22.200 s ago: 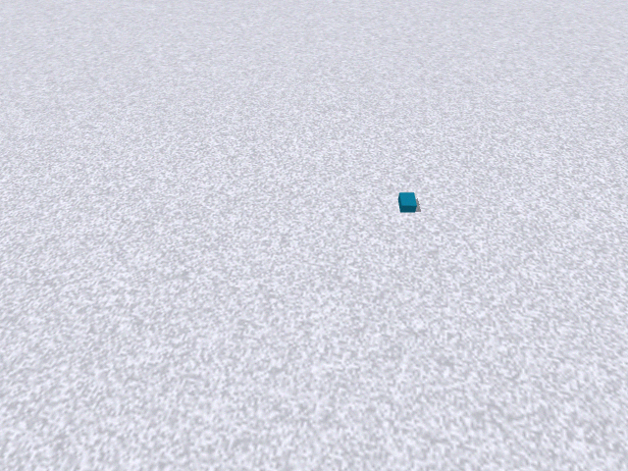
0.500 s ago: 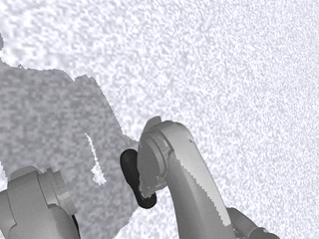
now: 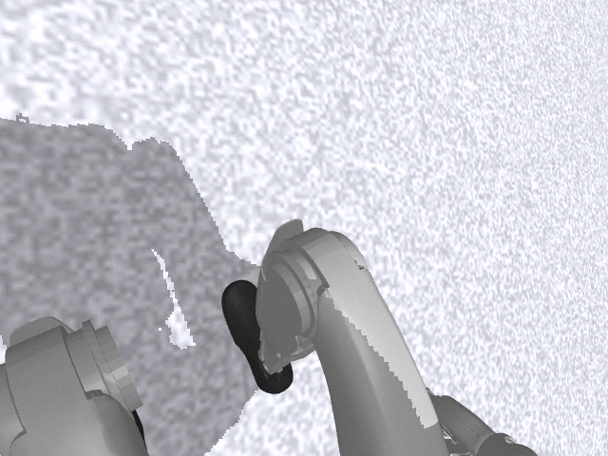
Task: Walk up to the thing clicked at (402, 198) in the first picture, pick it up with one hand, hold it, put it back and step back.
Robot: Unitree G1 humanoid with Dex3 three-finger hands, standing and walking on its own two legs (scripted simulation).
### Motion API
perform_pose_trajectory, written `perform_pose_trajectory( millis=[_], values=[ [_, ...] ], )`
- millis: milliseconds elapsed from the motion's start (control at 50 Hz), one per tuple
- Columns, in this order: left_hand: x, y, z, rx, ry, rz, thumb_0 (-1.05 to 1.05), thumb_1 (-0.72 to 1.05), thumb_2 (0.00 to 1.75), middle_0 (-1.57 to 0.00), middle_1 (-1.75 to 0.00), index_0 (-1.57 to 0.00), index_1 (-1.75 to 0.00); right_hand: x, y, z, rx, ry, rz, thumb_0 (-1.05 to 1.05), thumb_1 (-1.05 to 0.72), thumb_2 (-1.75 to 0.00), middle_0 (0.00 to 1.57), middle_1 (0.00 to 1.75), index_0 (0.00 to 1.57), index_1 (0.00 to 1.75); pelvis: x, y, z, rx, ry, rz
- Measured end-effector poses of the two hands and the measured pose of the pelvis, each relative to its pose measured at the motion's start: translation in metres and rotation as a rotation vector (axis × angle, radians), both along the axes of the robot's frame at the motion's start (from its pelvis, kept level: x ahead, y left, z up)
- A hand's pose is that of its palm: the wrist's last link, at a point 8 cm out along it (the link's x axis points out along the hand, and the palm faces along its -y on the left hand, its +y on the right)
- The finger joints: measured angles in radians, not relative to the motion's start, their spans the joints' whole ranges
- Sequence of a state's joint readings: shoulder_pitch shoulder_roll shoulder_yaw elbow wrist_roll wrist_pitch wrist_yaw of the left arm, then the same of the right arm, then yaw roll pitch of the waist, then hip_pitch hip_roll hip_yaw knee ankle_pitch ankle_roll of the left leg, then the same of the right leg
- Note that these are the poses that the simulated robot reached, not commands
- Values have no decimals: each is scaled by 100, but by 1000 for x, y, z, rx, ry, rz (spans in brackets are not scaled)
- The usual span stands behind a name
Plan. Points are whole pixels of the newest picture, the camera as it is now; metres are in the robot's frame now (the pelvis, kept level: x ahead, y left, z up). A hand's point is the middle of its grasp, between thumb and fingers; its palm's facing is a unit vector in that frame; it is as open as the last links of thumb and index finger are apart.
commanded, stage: close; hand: left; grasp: from above
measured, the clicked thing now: out of the picture +0.48 +0.30 -0.29
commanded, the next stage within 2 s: settle in 0.98 s
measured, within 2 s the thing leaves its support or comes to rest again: leaves its support in 1.34 s
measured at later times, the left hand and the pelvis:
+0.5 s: hand out of the picture +0.46 +0.29 -0.26, palm faces -0.48 -0.10 -0.87, open 9.5 cm; pelvis +0.00 +0.00 +0.00, yaw +0 degrees
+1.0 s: hand out of the picture +0.46 +0.29 -0.26, palm faces -0.47 -0.10 -0.88, open 9.3 cm; pelvis -0.01 +0.00 +0.01, yaw +0 degrees
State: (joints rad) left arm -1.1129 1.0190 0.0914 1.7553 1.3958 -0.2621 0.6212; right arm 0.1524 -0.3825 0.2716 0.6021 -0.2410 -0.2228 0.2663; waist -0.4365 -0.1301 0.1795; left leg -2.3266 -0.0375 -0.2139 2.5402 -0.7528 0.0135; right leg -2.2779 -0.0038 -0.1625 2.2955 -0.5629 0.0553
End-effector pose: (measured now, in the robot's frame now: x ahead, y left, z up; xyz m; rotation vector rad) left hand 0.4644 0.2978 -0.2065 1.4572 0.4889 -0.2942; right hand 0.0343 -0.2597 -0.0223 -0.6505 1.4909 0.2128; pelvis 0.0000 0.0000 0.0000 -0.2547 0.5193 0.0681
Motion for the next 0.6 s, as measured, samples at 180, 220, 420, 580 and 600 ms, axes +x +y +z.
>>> perform_pose_trajectory(
  millis=[180,220,420,580,600],
  values=[
    [0,0,1,-6,-6,-11,0,2,64,-51,-65,-50,-64,-1,3,2,4,1,9,0,-90,-90,20,30,20,30,-2,0,2,-2,-5,0],
    [-1,0,1,-2,-2,-13,0,4,61,-53,-64,-52,-62,-1,4,2,7,3,10,0,-90,-90,20,30,20,30,-2,0,2,-1,-5,0],
    [-1,-2,3,-1,-1,-16,0,16,49,-60,-56,-62,-53,2,7,1,16,-17,12,0,-90,-90,20,30,20,30,-2,1,4,-2,-4,-1],
    [1,-2,4,0,-3,-14,0,19,38,-67,-48,-69,-44,2,7,1,17,-24,20,0,-90,-90,20,30,20,30,-4,0,4,-1,-11,0],
    [1,-2,4,1,-4,-14,0,19,37,-68,-46,-69,-43,1,7,1,15,-23,18,0,-90,-90,20,30,20,30,-4,0,4,-1,-11,-1]
  ],
)
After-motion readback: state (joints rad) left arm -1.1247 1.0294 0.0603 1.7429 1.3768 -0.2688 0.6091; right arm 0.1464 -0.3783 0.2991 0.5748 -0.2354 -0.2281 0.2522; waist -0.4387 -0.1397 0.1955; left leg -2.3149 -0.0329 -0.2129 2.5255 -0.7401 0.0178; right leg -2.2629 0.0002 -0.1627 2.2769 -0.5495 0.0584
